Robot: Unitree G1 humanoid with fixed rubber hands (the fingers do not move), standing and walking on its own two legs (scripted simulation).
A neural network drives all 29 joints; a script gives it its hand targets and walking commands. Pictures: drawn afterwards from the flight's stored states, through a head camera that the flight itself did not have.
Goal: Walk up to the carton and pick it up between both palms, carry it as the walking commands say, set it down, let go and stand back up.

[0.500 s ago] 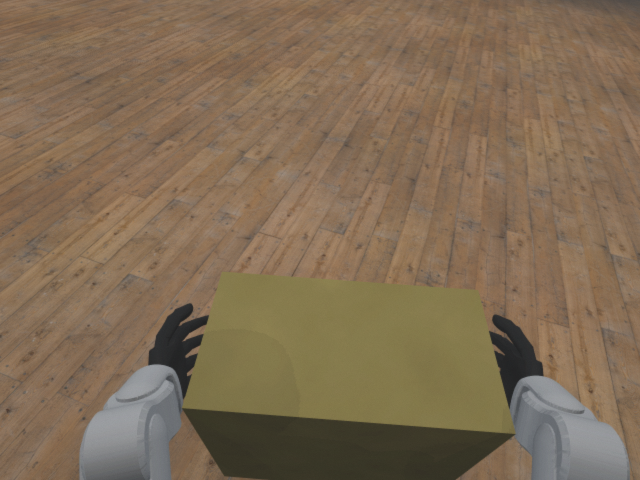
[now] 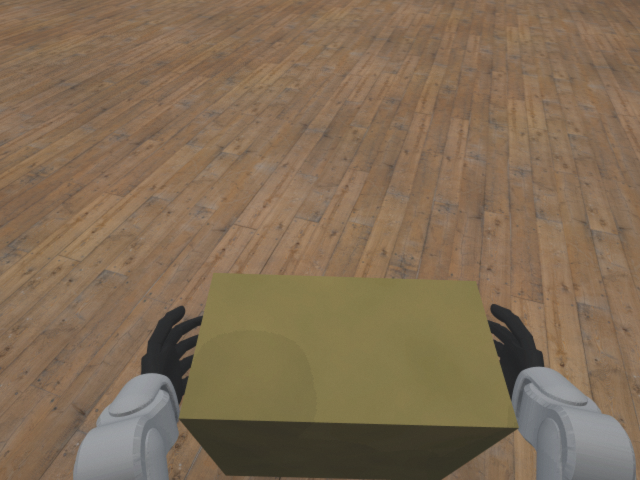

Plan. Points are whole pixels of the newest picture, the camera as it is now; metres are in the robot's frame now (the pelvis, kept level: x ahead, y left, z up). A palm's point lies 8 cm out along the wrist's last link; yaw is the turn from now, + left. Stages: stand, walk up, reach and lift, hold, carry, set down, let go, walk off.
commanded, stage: carry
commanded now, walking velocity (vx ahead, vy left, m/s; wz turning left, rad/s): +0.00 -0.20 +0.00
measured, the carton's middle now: (338, 388) +0.26 +0.00 +0.02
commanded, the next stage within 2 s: none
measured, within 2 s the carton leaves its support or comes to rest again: neither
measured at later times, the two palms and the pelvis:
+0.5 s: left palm (276, 425) +0.19 +0.07 +0.09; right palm (636, 410) +0.22 -0.31 +0.07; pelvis -0.04 -0.12 +0.01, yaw +6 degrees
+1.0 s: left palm out of the picture +0.07 +0.13 +0.09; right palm (564, 400) +0.22 -0.22 +0.09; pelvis -0.08 -0.14 +0.01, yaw +23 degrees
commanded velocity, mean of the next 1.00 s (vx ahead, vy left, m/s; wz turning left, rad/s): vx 0.00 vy -0.03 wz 0.52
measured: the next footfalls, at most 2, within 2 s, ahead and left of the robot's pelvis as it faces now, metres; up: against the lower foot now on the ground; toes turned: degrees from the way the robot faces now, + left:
right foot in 0.36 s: +0.03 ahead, -0.26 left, +0.00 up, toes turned -4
left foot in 0.70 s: -0.05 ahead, -0.03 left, +0.00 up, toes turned +19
